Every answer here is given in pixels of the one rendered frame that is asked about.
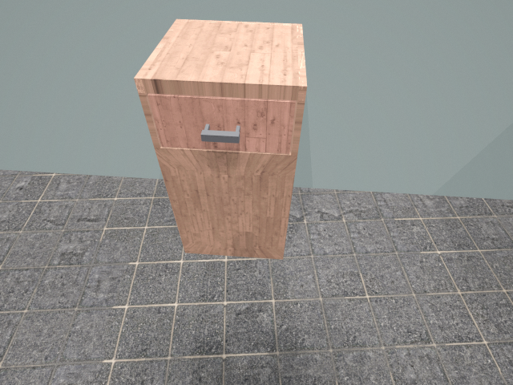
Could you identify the cabinet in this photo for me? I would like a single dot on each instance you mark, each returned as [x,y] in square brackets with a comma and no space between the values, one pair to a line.
[229,203]

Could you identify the drawer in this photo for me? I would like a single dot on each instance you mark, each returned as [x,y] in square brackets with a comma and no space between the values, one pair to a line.
[266,125]

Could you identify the handle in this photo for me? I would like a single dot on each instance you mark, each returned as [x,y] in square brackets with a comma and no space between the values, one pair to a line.
[220,136]

